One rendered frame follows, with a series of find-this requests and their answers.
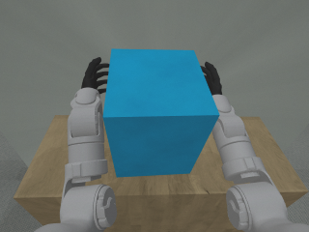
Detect left robot upper arm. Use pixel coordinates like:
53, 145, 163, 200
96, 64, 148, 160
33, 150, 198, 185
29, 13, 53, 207
34, 184, 118, 232

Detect robot left hand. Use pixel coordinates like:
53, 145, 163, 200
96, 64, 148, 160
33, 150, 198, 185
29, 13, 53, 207
81, 57, 110, 94

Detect pedestal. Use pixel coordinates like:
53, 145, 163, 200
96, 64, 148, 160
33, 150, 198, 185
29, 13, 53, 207
13, 115, 309, 232

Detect left robot forearm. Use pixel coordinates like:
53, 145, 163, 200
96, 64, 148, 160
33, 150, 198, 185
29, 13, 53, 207
60, 87, 108, 222

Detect right robot forearm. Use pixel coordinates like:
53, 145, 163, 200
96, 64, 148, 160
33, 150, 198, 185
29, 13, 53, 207
211, 94, 288, 217

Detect carton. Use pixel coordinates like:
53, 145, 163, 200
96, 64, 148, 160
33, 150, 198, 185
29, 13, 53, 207
102, 48, 220, 178

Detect right robot upper arm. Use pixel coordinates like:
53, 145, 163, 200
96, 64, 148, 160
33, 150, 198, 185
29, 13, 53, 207
226, 181, 309, 232

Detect robot right hand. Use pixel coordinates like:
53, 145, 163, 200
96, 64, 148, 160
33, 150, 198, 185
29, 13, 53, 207
200, 62, 222, 95

